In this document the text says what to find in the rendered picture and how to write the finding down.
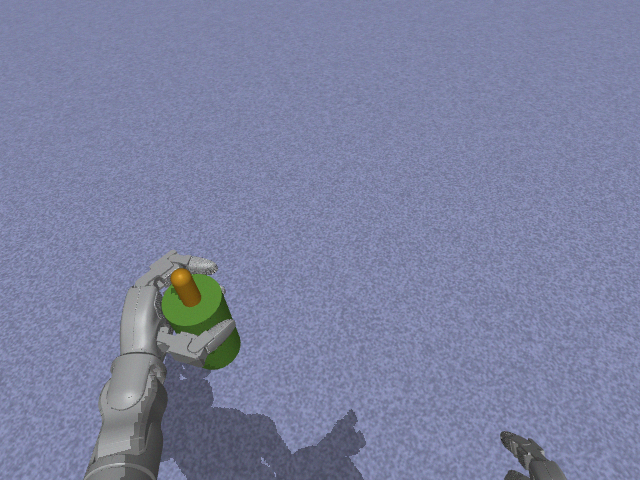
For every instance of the left robot hand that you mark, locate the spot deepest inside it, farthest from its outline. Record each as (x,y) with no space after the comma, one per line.
(144,328)

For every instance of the right robot hand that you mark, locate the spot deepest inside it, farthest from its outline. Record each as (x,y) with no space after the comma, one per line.
(531,456)

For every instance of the left robot arm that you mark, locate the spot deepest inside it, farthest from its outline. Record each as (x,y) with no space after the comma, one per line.
(131,404)

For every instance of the bottle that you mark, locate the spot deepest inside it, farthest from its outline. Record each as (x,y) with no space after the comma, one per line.
(195,303)

